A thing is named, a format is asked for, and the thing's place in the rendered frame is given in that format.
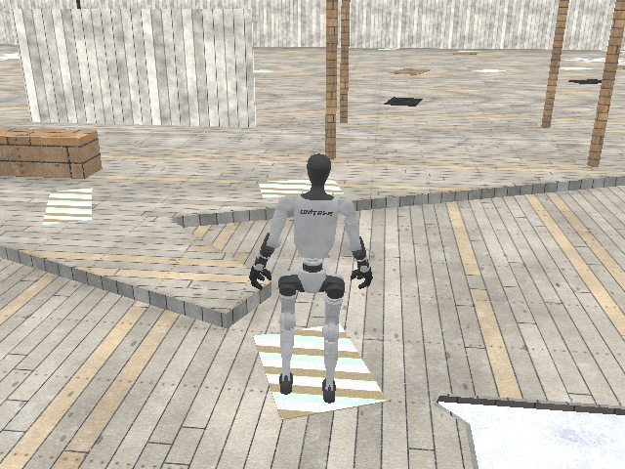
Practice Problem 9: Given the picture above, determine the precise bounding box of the left robot hand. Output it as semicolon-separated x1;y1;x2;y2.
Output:
249;266;271;290

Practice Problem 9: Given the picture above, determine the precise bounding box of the left robot forearm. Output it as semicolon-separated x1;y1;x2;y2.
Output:
253;233;275;271

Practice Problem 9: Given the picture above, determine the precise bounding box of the right robot forearm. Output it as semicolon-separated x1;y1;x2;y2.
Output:
352;236;370;273

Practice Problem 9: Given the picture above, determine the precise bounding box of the robot right upper arm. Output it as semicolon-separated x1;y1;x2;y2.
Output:
337;197;362;251

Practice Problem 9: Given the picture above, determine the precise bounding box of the robot left upper arm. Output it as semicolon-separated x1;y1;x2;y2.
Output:
266;195;297;248

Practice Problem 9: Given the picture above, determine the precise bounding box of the robot right thigh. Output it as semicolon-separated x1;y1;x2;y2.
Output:
322;274;345;342

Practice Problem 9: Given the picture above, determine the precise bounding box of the right robot hand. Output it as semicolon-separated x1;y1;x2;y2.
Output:
351;267;373;289

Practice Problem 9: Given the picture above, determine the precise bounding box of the humanoid robot torso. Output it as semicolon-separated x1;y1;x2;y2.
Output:
293;191;339;293

